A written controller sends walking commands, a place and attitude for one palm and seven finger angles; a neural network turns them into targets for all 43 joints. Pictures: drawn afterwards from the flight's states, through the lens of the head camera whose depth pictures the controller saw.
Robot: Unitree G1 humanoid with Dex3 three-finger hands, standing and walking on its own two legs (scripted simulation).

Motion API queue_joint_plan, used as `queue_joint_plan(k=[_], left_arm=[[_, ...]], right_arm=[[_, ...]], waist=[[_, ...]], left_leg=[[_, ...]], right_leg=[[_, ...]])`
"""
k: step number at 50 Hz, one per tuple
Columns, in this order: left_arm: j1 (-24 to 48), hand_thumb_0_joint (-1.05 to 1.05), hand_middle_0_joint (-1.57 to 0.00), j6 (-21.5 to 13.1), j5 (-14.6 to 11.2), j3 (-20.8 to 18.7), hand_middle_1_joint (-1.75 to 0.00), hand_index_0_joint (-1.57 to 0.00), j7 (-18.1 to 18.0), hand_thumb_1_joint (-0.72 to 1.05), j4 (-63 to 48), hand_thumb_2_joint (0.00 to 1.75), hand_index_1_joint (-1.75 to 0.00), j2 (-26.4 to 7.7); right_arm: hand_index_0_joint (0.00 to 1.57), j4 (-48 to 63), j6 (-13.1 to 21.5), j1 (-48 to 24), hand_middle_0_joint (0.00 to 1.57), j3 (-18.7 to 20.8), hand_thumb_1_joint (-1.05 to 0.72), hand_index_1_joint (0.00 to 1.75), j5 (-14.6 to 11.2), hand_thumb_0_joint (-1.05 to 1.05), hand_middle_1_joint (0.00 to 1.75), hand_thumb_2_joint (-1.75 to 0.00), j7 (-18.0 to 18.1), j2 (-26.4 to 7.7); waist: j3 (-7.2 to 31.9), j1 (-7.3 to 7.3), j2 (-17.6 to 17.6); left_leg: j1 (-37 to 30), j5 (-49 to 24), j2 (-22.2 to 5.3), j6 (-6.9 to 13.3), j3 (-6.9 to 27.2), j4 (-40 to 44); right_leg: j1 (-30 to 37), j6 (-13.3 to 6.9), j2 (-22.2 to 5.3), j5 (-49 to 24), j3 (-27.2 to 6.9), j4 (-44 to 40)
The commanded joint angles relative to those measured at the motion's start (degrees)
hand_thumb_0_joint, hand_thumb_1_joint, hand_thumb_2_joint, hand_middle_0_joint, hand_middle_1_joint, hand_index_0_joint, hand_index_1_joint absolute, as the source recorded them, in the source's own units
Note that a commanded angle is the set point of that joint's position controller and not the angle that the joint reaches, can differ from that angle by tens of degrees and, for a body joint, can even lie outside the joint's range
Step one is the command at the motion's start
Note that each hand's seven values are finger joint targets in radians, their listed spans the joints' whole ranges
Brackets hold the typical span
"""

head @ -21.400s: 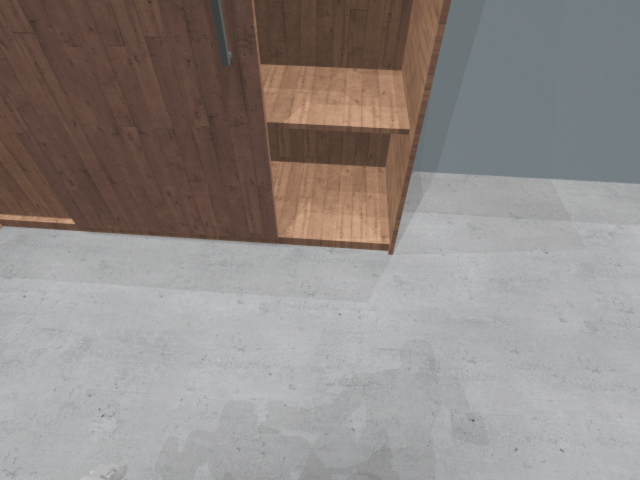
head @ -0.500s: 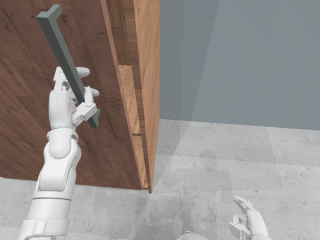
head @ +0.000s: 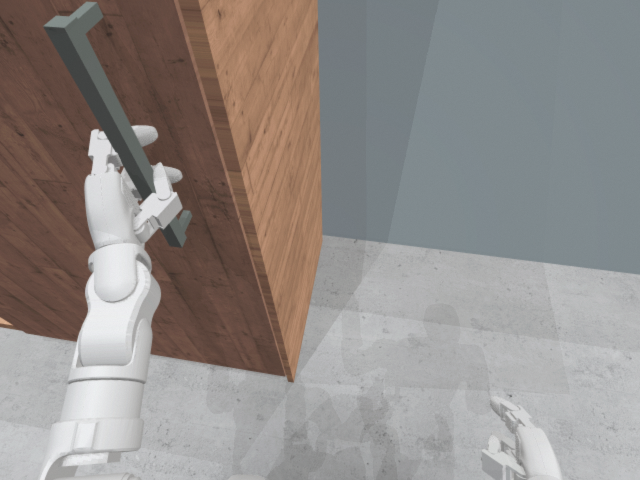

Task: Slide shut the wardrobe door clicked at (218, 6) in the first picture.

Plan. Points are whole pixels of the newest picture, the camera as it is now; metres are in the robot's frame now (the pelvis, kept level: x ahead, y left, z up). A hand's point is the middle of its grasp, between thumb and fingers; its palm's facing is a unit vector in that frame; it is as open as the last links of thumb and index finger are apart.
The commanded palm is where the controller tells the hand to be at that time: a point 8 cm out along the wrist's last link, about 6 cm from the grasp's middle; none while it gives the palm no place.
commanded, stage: step sideways, sliding the door along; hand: left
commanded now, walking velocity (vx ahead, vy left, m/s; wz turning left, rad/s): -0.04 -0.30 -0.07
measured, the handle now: (143, 151) +0.40 +0.26 +0.18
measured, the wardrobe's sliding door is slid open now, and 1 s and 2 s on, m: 0.00 0.00 0.00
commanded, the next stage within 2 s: stop walking and hold the door there in 1.36 s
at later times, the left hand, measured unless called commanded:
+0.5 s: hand (171, 200) +0.36 +0.22 +0.15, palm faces +0.36 -0.93 -0.09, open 6.5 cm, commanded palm +0.32 +0.20 +0.16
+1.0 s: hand (170, 200) +0.36 +0.22 +0.15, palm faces +0.35 -0.93 -0.08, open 6.5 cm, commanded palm +0.32 +0.20 +0.16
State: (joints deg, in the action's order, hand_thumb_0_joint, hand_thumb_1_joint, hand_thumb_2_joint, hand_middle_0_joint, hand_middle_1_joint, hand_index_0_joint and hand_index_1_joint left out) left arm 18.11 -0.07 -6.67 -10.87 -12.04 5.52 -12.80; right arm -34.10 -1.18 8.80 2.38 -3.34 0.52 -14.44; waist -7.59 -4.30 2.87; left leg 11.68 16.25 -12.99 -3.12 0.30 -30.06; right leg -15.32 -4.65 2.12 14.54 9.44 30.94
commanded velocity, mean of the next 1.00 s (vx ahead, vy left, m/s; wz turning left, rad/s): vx -0.09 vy -0.30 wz -0.07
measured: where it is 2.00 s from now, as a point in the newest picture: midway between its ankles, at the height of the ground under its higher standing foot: outside the picture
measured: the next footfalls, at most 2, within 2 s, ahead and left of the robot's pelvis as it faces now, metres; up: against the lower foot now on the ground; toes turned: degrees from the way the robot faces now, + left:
none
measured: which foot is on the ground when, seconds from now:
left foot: down 0.00-1.00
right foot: down 0.00-1.00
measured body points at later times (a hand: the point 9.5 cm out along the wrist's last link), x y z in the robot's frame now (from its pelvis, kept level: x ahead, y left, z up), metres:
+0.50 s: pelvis +0.01 +0.02 +0.00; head +0.09 +0.01 +0.45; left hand +0.33 +0.27 +0.16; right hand +0.22 -0.19 -0.10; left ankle -0.01 +0.23 -0.73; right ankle +0.03 -0.07 -0.73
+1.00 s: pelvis +0.00 +0.02 +0.00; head +0.05 +0.01 +0.45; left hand +0.33 +0.27 +0.16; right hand +0.19 -0.20 -0.10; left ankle -0.01 +0.23 -0.73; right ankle +0.03 -0.07 -0.73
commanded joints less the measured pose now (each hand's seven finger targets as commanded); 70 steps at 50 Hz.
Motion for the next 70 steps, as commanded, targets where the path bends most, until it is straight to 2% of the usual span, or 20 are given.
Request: queue_joint_plan(k=[1, 4, 6, 10, 12, 16, 21, 22, 24, 26, 31, 36, 39, 42, 47, 50, 53, 60, 64, 70], left_arm=[[20.86, 0.0, -0.45, -9.02, 2.11, 19.9, -1.4, -0.45, 7.95, 0.9, -25.03, 0.9, -1.4, 3.57], [20.06, 0.0, -0.45, -9.49, 3.01, 19.27, -1.4, -0.45, 8.11, 0.9, -26.24, 0.9, -1.4, 2.24], [18.6, 0.0, -0.45, -9.3, 2.98, 18.85, -1.4, -0.45, 7.95, 0.9, -26.14, 0.9, -1.4, 1.78], [16.06, 0.0, -0.45, -9.76, 2.95, 19.12, -1.4, -0.45, 8.2, 0.9, -28.57, 0.9, -1.4, 2.16], [15.7, 0.0, -0.45, -10.4, 3.31, 19.57, -1.4, -0.45, 8.46, 0.9, -30.19, 0.9, -1.4, 2.51], [14.63, 0.0, -0.45, -10.73, 3.76, 19.25, -1.4, -0.45, 8.34, 0.9, -30.92, 0.9, -1.4, 1.9], [13.97, 0.0, -0.45, -11.02, 3.72, 18.54, -1.4, -0.45, 8.48, 0.9, -32.94, 0.9, -1.4, 1.78], [13.31, 0.0, -0.45, -11.04, 3.97, 17.7, -1.4, -0.45, 8.42, 0.9, -32.41, 0.9, -1.4, 1.02], [13.05, 0.0, -0.45, -10.96, 4.08, 18.55, -1.4, -0.45, 8.57, 0.9, -32.5, 0.9, -1.4, 1.76], [13.07, 0.0, -0.45, -10.65, 3.92, 17.95, -1.4, -0.45, 8.29, 0.9, -31.85, 0.9, -1.4, 1.21], [13.21, 0.0, -0.45, -10.17, 3.65, 17.56, -1.4, -0.45, 8.12, 0.9, -30.72, 0.9, -1.4, 1.28], [14.69, 0.0, -0.45, -9.8, 3.45, 17.39, -1.4, -0.45, 7.86, 0.9, -29.58, 0.9, -1.4, 0.88], [15.37, 0.0, -0.45, -9.85, 3.36, 17.21, -1.4, -0.45, 7.94, 0.9, -29.45, 0.9, -1.4, 0.89], [16.4, 0.0, -0.45, -9.7, 3.28, 17.5, -1.4, -0.45, 8.08, 0.9, -28.27, 0.9, -1.4, 1.24], [17.39, 0.0, -0.45, -9.39, 3.19, 16.84, -1.4, -0.45, 7.82, 0.9, -25.9, 0.9, -1.4, 0.32], [18.91, 0.0, -0.45, -9.14, 2.98, 18.3, -1.4, -0.45, 8.0, 0.9, -25.58, 0.9, -1.4, 1.79], [18.65, 0.0, -0.45, -9.31, 2.88, 17.99, -1.4, -0.45, 8.1, 0.9, -25.34, 0.9, -1.4, 1.47], [19.61, 0.0, -0.45, -9.43, 3.18, 17.66, -1.4, -0.45, 8.07, 0.9, -24.45, 0.9, -1.4, 0.56], [19.5, 0.0, -0.45, -9.86, 3.06, 17.96, -1.4, -0.45, 8.36, 0.9, -25.71, 0.9, -1.4, 0.99], [19.25, 0.0, -0.45, -9.69, 3.32, 17.39, -1.4, -0.45, 8.28, 0.9, -24.29, 0.9, -1.4, 0.2]], right_arm=[[0.2, 9.34, 2.14, -5.37, 0.2, 1.18, -0.9, 0.3, 0.58, 0.0, 0.3, -0.9, 0.17, -4.38], [0.2, 9.25, 2.65, -3.93, 0.2, 1.44, -0.9, 0.3, 0.0, 0.0, 0.3, -0.9, -0.16, -3.85], [0.2, 9.02, 2.65, -3.96, 0.2, 1.64, -0.9, 0.3, 0.14, 0.0, 0.3, -0.9, -0.14, -4.01], [0.2, 9.66, 2.36, -4.75, 0.2, 1.76, -0.9, 0.3, 0.89, 0.0, 0.3, -0.9, -0.13, -5.0], [0.2, 10.01, 2.74, -4.38, 0.2, 1.57, -0.9, 0.3, 0.92, 0.0, 0.3, -0.9, -0.27, -4.35], [0.2, 10.0, 3.55, -3.74, 0.2, 1.77, -0.9, 0.3, 0.6, 0.0, 0.3, -0.9, -0.44, -4.02], [0.2, 10.7, 3.66, -3.97, 0.2, 1.75, -0.9, 0.3, 1.32, 0.0, 0.3, -0.9, -0.62, -4.48], [0.2, 10.7, 3.78, -4.02, 0.2, 1.77, -0.9, 0.3, 1.28, 0.0, 0.3, -0.9, -0.56, -4.34], [0.2, 10.86, 4.14, -3.92, 0.2, 1.63, -0.9, 0.3, 0.82, 0.0, 0.3, -0.9, -0.68, -3.87], [0.2, 10.61, 4.04, -3.95, 0.2, 1.67, -0.9, 0.3, 0.79, 0.0, 0.3, -0.9, -0.62, -4.02], [0.2, 10.84, 3.15, -4.57, 0.2, 1.61, -0.9, 0.3, 1.03, 0.0, 0.3, -0.9, -0.26, -4.13], [0.2, 10.4, 2.9, -4.64, 0.2, 1.6, -0.9, 0.3, 0.73, 0.0, 0.3, -0.9, 0.04, -4.02], [0.2, 10.22, 2.7, -5.07, 0.2, 1.43, -0.9, 0.3, 1.04, 0.0, 0.3, -0.9, 0.18, -4.14], [0.2, 10.25, 2.68, -5.11, 0.2, 1.25, -0.9, 0.3, 0.92, 0.0, 0.3, -0.9, 0.26, -4.08], [0.2, 9.73, 2.69, -4.79, 0.2, 1.28, -0.9, 0.3, 0.76, 0.0, 0.3, -0.9, 0.43, -4.18], [0.2, 9.62, 2.41, -4.64, 0.2, 1.2, -0.9, 0.3, 0.86, 0.0, 0.3, -0.9, 0.63, -4.45], [0.2, 9.5, 2.44, -5.14, 0.2, 0.83, -0.9, 0.3, 1.08, 0.0, 0.3, -0.9, 0.75, -4.19], [0.2, 9.03, 2.62, -4.29, 0.2, 1.24, -0.9, 0.3, 0.99, 0.0, 0.3, -0.9, 1.03, -4.31], [0.2, 9.01, 2.84, -4.14, 0.2, 1.03, -0.9, 0.3, 1.14, 0.0, 0.3, -0.9, 1.04, -4.12], [0.2, 9.22, 2.87, -4.14, 0.2, 1.18, -0.9, 0.3, 0.99, 0.0, 0.3, -0.9, 1.17, -4.45]], waist=[[21.89, 5.55, 7.79], [24.57, 6.16, 1.74], [25.05, 6.8, -1.27], [23.16, 6.4, 5.8], [23.21, 6.38, 5.77], [25.21, 7.3, 0.96], [23.85, 6.76, 7.63], [23.92, 6.57, 6.97], [24.54, 6.69, 4.54], [25.3, 7.06, 3.46], [23.83, 6.55, 6.0], [25.42, 6.76, 2.53], [24.31, 6.14, 6.79], [23.48, 6.08, 7.49], [24.54, 6.1, 3.21], [24.49, 6.52, 3.52], [23.16, 5.85, 7.16], [24.89, 6.53, 2.17], [24.78, 6.39, 5.23], [24.87, 6.63, 3.87]], left_leg=[[-10.78, -24.62, -5.58, 7.17, 1.53, 2.82], [-12.75, -29.34, -1.2, 4.68, -3.39, -2.74], [-11.58, -28.15, -0.57, 4.25, -3.09, -3.09], [-13.48, -33.54, -5.18, 5.8, 0.33, 1.07], [-16.31, -39.23, -5.0, 5.35, -2.02, -0.35], [-15.91, -39.61, -2.74, 3.92, -4.21, -2.39], [-18.62, -43.35, -6.46, 5.46, -2.33, 1.48], [-19.89, -44.99, -5.95, 5.16, -3.68, 0.15], [-19.12, -43.47, -3.77, 7.67, -5.91, -2.27], [-17.36, -40.38, -3.53, 4.35, -4.71, -1.12], [-14.99, -35.36, -4.67, 5.24, -3.66, 0.94], [-14.12, -32.46, -2.54, 4.6, -4.23, -1.23], [-13.66, -32.26, -4.38, 5.4, -3.54, 0.72], [-13.72, -32.23, -4.72, 6.34, -3.69, 0.85], [-12.73, -28.47, -2.5, 4.96, -4.45, -0.92], [-10.99, -24.96, -2.24, 5.29, -2.92, 0.1], [-11.72, -27.15, -4.14, 5.92, -3.09, 1.51], [-13.18, -29.26, -1.67, 4.84, -4.07, -1.4], [-14.78, -33.04, -3.24, 5.04, -4.01, 0.37], [-13.62, -30.22, -2.15, 4.78, -4.43, 0.28]], right_leg=[[5.03, 5.85, -4.02, -14.0, -7.19, -2.31], [10.0, 4.38, -5.81, -26.3, -8.34, -5.62], [9.98, 3.15, -7.41, -32.36, -9.2, -2.68], [6.14, 5.04, -4.86, -23.9, -7.18, -1.36], [5.91, 5.04, -4.14, -23.49, -6.27, -3.2], [9.04, 3.82, -6.01, -35.72, -6.92, -2.43], [3.89, 5.08, -3.41, -18.94, -5.68, -1.57], [3.87, 4.98, -3.28, -19.28, -5.64, -2.91], [6.93, 4.57, -3.91, -25.94, -5.89, -5.36], [8.2, 4.29, -4.46, -30.39, -6.12, -3.54], [6.33, 4.87, -3.45, -22.39, -5.99, -2.0], [7.7, 3.84, -4.84, -28.81, -6.88, -1.82], [6.23, 4.75, -3.56, -21.22, -6.19, -1.42], [5.2, 4.9, -2.95, -18.5, -5.91, -1.33], [6.82, 4.16, -4.14, -23.87, -7.09, -2.53], [6.43, 4.08, -4.34, -21.73, -7.19, -1.76], [4.98, 4.88, -3.06, -17.42, -6.32, -1.23], [6.39, 3.87, -4.82, -25.46, -7.53, -3.06], [5.67, 4.63, -3.66, -23.13, -6.65, -2.96], [6.33, 4.45, -3.76, -23.02, -7.0, -3.53]])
